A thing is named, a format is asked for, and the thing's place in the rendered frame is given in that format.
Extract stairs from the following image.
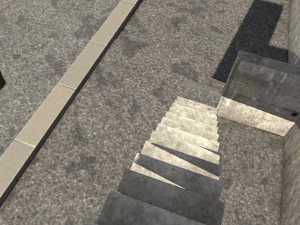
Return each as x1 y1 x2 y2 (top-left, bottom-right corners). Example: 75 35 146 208
87 97 225 225

